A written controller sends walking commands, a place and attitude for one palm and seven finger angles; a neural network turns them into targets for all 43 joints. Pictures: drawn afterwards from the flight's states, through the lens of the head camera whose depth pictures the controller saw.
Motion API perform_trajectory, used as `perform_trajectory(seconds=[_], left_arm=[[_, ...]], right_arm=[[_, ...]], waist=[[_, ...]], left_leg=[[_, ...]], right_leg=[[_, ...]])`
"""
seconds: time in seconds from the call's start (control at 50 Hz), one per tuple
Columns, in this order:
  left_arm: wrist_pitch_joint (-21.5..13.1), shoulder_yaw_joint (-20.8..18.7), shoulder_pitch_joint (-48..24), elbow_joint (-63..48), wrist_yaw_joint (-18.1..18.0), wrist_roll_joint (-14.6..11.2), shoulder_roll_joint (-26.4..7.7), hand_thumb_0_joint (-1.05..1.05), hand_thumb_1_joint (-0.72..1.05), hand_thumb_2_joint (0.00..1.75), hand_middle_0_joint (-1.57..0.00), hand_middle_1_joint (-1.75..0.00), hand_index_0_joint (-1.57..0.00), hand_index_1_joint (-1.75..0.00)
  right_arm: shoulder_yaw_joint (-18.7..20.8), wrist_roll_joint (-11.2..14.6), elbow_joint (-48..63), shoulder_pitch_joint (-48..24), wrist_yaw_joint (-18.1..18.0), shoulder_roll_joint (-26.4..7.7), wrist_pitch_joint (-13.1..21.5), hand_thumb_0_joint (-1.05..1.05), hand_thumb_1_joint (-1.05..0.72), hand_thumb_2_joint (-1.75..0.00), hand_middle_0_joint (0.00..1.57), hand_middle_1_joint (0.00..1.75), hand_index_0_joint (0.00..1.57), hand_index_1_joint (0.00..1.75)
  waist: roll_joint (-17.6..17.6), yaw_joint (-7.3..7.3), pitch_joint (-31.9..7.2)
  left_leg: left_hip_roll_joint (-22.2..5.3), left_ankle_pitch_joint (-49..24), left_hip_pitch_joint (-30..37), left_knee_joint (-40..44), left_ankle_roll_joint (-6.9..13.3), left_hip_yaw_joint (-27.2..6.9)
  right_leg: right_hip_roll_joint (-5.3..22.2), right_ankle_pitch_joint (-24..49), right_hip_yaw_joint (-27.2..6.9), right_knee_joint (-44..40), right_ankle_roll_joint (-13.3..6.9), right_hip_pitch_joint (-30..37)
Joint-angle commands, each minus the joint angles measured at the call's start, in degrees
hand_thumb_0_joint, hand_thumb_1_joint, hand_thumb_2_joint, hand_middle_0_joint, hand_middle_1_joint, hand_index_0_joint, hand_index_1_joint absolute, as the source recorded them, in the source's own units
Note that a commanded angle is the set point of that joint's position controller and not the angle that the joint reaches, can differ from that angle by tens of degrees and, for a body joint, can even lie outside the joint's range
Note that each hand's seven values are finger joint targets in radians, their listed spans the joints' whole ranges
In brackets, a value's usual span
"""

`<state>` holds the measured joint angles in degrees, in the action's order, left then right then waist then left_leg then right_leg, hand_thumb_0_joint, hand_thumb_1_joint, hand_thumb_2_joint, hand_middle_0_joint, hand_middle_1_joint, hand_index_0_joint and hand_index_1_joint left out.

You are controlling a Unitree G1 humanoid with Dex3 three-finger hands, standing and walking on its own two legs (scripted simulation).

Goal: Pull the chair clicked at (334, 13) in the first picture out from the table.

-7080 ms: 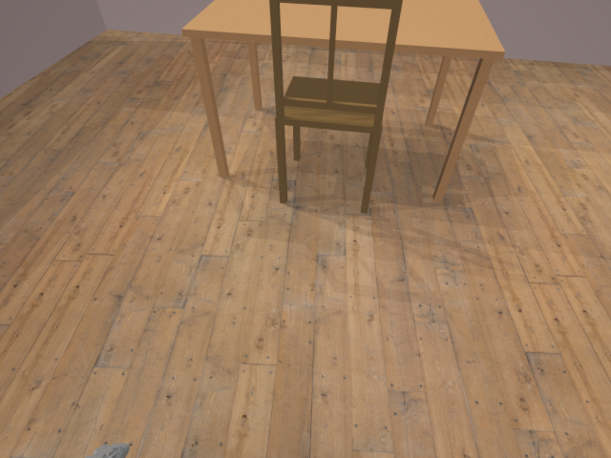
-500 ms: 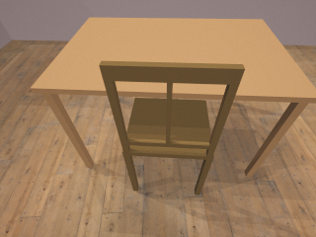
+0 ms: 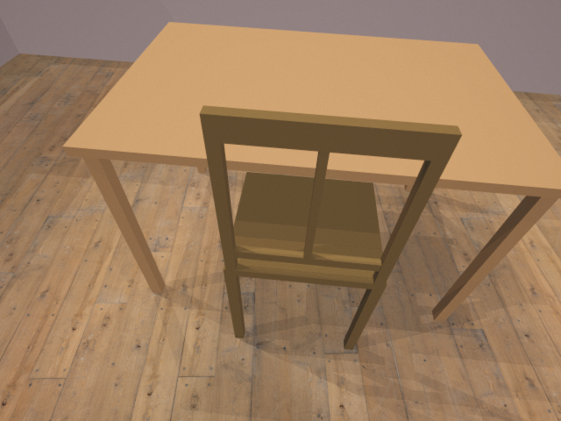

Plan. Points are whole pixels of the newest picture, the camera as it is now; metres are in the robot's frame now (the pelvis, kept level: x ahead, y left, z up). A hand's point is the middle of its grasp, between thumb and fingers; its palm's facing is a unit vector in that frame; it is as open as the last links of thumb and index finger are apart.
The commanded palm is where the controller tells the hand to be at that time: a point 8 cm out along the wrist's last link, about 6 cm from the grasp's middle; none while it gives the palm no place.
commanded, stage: look again from close up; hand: left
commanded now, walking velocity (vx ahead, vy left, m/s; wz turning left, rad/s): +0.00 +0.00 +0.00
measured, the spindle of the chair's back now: (314, 210) +0.53 -0.04 -0.05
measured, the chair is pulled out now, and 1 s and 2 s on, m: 0.00 0.00 0.00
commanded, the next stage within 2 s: shuffle to correct the standing spot in 0.10 s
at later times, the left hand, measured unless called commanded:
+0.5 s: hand out of the picture -0.02 +0.17 -0.18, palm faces +0.01 -0.98 -0.18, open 7.4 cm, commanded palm none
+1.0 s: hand out of the picture +0.11 +0.14 -0.18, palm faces +0.06 -0.98 -0.20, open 7.3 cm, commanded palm none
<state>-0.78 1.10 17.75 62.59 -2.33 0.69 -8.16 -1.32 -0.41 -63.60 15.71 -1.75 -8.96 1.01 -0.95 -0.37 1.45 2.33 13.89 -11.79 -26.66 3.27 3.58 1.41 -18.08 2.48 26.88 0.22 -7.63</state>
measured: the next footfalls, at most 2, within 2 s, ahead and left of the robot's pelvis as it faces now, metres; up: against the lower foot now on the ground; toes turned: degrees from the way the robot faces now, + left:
right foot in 1.08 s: +0.20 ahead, -0.18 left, +0.00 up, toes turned -3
left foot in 1.34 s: +0.11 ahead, +0.05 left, +0.00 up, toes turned +6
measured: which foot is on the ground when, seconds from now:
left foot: down 0.00-1.00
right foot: down 0.00-0.76, up 0.78-1.00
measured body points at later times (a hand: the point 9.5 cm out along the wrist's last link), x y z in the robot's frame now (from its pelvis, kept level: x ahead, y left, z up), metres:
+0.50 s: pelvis +0.02 +0.00 +0.00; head +0.03 +0.00 +0.45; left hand -0.02 +0.22 -0.16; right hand +0.00 -0.21 -0.17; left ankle +0.01 +0.08 -0.74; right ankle -0.04 -0.12 -0.74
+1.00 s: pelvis +0.10 -0.03 +0.00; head +0.13 -0.03 +0.45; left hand +0.10 +0.19 -0.16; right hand +0.10 -0.24 -0.16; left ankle +0.05 +0.06 -0.74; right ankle +0.12 -0.16 -0.70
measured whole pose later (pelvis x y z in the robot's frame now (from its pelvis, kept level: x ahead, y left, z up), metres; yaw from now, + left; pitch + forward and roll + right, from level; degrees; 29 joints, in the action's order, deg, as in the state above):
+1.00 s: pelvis +0.10 -0.03 +0.00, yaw +2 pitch -1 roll +0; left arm 0.7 -1.1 13.9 61.9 -2.6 1.2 -9.3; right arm -1.1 -1.1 -63.4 16.7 -2.5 -6.5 1.8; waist -1.2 -0.6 4.6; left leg 0.0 17.5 -7.0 -25.8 1.7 4.7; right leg 3.2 -19.7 2.5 47.3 -0.1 -23.2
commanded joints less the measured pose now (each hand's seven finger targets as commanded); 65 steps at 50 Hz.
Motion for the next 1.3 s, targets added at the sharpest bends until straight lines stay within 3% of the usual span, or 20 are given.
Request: perform_trajectory(seconds=[0.0,0.18,0.3,0.36,0.46,0.54,0.6,0.64,0.7,0.72,0.74,0.76,0.82,0.88,1.02,1.06,1.08,1.16,1.2,1.28], left_arm=[[-0.64,-1.26,4.77,-1.25,-0.13,0.03,-5.24,0.0,0.9,0.9,-0.2,-0.3,-0.2,-0.3],[-0.49,-0.95,5.53,0.05,-0.12,-0.01,-4.85,0.0,0.9,0.9,-0.2,-0.3,-0.2,-0.3],[0.19,-1.18,5.44,0.09,0.79,1.03,-3.73,0.0,0.9,0.9,-0.2,-0.3,-0.2,-0.3],[0.01,-1.24,5.67,0.09,1.07,1.24,-3.27,0.0,0.9,0.9,-0.2,-0.3,-0.2,-0.3],[-1.0,-1.59,7.7,0.92,1.13,0.78,-3.1,0.0,0.9,0.9,-0.2,-0.3,-0.2,-0.3],[-1.75,-2.47,11.46,2.44,0.69,0.45,-5.31,0.0,0.9,0.9,-0.2,-0.3,-0.2,-0.3],[-1.84,-3.23,15.4,3.09,0.06,0.42,-7.24,0.0,0.9,0.9,-0.2,-0.3,-0.2,-0.3],[-1.92,-3.24,15.81,3.26,-0.22,1.11,-6.8,0.0,0.9,0.9,-0.2,-0.3,-0.2,-0.3],[-1.87,-2.76,8.47,1.39,0.12,0.48,-6.36,0.0,0.9,0.9,-0.2,-0.3,-0.2,-0.3],[-1.95,-2.5,5.75,0.16,0.44,0.02,-5.01,0.0,0.9,0.9,-0.2,-0.3,-0.2,-0.3],[-2.33,-2.01,3.27,-1.76,0.65,-0.43,-2.87,0.0,0.9,0.9,-0.2,-0.3,-0.2,-0.3],[-1.97,-2.94,1.25,-3.04,0.29,0.2,-4.95,0.0,0.9,0.9,-0.2,-0.3,-0.2,-0.3],[-0.61,-2.67,0.34,-2.37,0.56,0.7,-2.16,0.0,0.9,0.9,-0.2,-0.3,-0.2,-0.3],[0.9,-2.1,3.36,-1.33,0.62,0.12,0.33,0.0,0.9,0.9,-0.2,-0.3,-0.2,-0.3],[0.81,-3.17,4.94,-1.79,0.27,0.4,-3.6,0.0,0.9,0.9,-0.2,-0.3,-0.2,-0.3],[-0.42,-3.46,4.16,-2.52,-0.04,0.73,-8.61,0.0,0.9,0.9,-0.2,-0.3,-0.2,-0.3],[-0.31,-3.52,2.19,-3.61,0.18,0.56,-10.81,0.0,0.9,0.9,-0.2,-0.3,-0.2,-0.3],[-0.11,-4.12,0.12,-5.01,-0.52,0.83,-10.92,0.0,0.9,0.9,-0.2,-0.3,-0.2,-0.3],[0.16,-4.59,0.95,-5.04,-0.81,0.89,-11.37,0.0,0.9,0.9,-0.2,-0.3,-0.2,-0.3],[1.26,-5.06,-2.76,-7.14,-0.9,0.86,-11.74,0.0,0.9,0.9,-0.2,-0.3,-0.2,-0.3]], right_arm=[[1.13,0.24,1.36,2.62,-0.08,-5.1,1.26,0.0,-0.9,-0.9,0.2,0.3,0.2,0.3],[1.17,0.16,0.53,2.54,-0.19,-5.51,1.29,0.0,-0.9,-0.9,0.2,0.3,0.2,0.3],[2.25,-0.17,-0.02,3.97,0.03,-7.09,0.34,0.0,-0.9,-0.9,0.2,0.3,0.2,0.3],[2.68,-0.29,0.22,4.53,-0.01,-7.31,0.51,0.0,-0.9,-0.9,0.2,0.3,0.2,0.3],[2.45,-0.24,0.53,4.6,-0.11,-5.61,1.52,0.0,-0.9,-0.9,0.2,0.3,0.2,0.3],[1.98,-0.23,1.31,2.89,-0.12,-3.23,2.41,0.0,-0.9,-0.9,0.2,0.3,0.2,0.3],[2.03,-0.47,2.56,0.18,0.04,-1.56,2.12,0.0,-0.9,-0.9,0.2,0.3,0.2,0.3],[2.14,-0.48,3.85,-3.32,0.23,-1.14,2.09,0.0,-0.9,-0.9,0.2,0.3,0.2,0.3],[2.21,-0.44,0.56,5.6,0.15,-0.43,2.56,0.0,-0.9,-0.9,0.2,0.3,0.2,0.3],[2.9,-0.91,-2.21,13.04,-0.39,-3.96,3.04,0.0,-0.9,-0.9,0.2,0.3,0.2,0.3],[3.78,-1.34,-3.91,19.91,-1.01,-8.53,3.16,0.0,-0.9,-0.9,0.2,0.3,0.2,0.3],[3.5,-1.17,-3.55,19.59,-0.87,-8.96,2.49,0.0,-0.9,-0.9,0.2,0.3,0.2,0.3],[1.93,-0.75,0.07,8.43,-0.92,-4.26,2.59,0.0,-0.9,-0.9,0.2,0.3,0.2,0.3],[1.59,-0.66,1.64,3.95,-1.26,-5.12,2.44,0.0,-0.9,-0.9,0.2,0.3,0.2,0.3],[2.9,-0.13,3.0,1.57,-0.82,-5.89,0.23,0.0,-0.9,-0.9,0.2,0.3,0.2,0.3],[3.12,0.69,3.5,5.6,-0.36,-3.13,-0.62,0.0,-0.9,-0.9,0.2,0.3,0.2,0.3],[3.39,0.87,3.09,8.45,-0.26,-1.83,-1.36,0.0,-0.9,-0.9,0.2,0.3,0.2,0.3],[3.4,0.44,3.5,6.28,-0.32,-2.22,-2.11,0.0,-0.9,-0.9,0.2,0.3,0.2,0.3],[3.67,0.73,3.96,4.81,-0.32,-2.46,-2.2,0.0,-0.9,-0.9,0.2,0.3,0.2,0.3],[3.49,0.52,4.06,6.3,0.07,-1.57,-2.29,0.0,-0.9,-0.9,0.2,0.3,0.2,0.3]], waist=[[0.31,0.02,2.27],[1.22,0.16,1.84],[4.23,0.52,6.84],[4.73,0.45,7.06],[1.82,-0.4,4.52],[-6.1,-1.37,1.49],[-12.5,-2.73,2.79],[-8.13,-3.16,5.08],[-4.13,3.49,2.35],[3.6,6.36,-0.06],[15.55,7.61,-2.16],[11.36,6.62,-1.09],[6.21,1.62,7.27],[7.47,-0.86,3.43],[5.34,-2.54,2.34],[-7.1,-0.28,-0.91],[-10.18,1.28,-2.2],[-15.87,-0.35,-3.23],[-11.58,-1.22,-5.74],[-8.67,0.6,-6.12]], left_leg=[[-7.24,-9.98,1.41,5.94,0.03,-7.78],[-7.42,-10.77,2.75,6.85,-0.02,-7.98],[-10.96,19.38,-1.67,15.31,2.39,-14.51],[-12.44,19.58,-1.73,15.52,4.07,-17.09],[-10.7,5.99,-2.21,8.76,3.81,-13.09],[-4.67,-5.96,-7.33,-4.32,1.19,-2.68],[-2.07,9.66,-17.05,-15.22,-0.51,3.18],[-2.65,16.71,-20.64,-18.19,-0.53,2.49],[-1.33,1.94,0.9,-0.7,0.39,3.43],[-7.89,-11.85,12.18,2.66,3.45,-7.06],[-21.73,-32.73,19.59,6.81,9.92,-23.45],[-25.52,-34.75,16.23,7.71,13.08,-25.44],[-21.6,-34.96,1.5,9.43,11.12,-16.22],[-16.08,-45.82,1.05,7.3,7.18,-5.95],[-12.81,-24.05,-1.04,0.58,1.73,-3.61],[-4.23,3.08,-4.09,-5.18,-3.16,-0.48],[-2.34,12.47,-1.82,-7.25,-3.65,0.44],[-2.58,15.46,-4.8,-12.16,-4.14,-0.76],[-2.1,15.6,-6.1,-12.53,-4.69,-0.33],[-1.34,3.89,3.04,-0.13,-4.72,1.68]], right_leg=[[4.23,8.48,-4.28,-5.08,-2.05,-3.23],[4.58,8.79,-4.09,-5.31,-1.68,-3.37],[1.21,-6.49,0.68,0.48,-2.08,-8.21],[0.74,-5.64,0.97,3.37,-2.45,-10.1],[2.09,-0.58,-0.88,0.51,-3.43,-6.19],[6.6,15.04,-6.6,-2.16,-5.6,3.48],[13.59,32.66,-13.21,-3.98,-10.51,10.07],[15.02,40.92,-13.93,-3.52,-12.99,10.47],[8.55,42.55,-5.16,7.49,-8.63,-1.63],[2.82,31.94,-1.43,20.41,-5.18,-11.77],[-3.04,-6.52,3.1,35.01,-2.16,-23.55],[-1.64,-16.01,-1.59,42.13,-3.4,-25.64],[2.75,-10.63,-3.45,39.43,-1.98,-23.1],[2.07,-4.17,-1.32,27.49,-0.42,-14.93],[2.22,13.93,0.46,2.08,0.35,-2.68],[12.37,36.99,-13.55,-0.53,-4.72,-0.31],[17.47,35.5,-15.17,-3.39,-8.09,-3.59],[16.83,45.43,-14.83,-1.67,-11.08,-0.31],[17.61,50.42,-14.57,0.11,-12.48,3.18],[14.77,34.25,-12.25,0.76,-9.41,-4.77]])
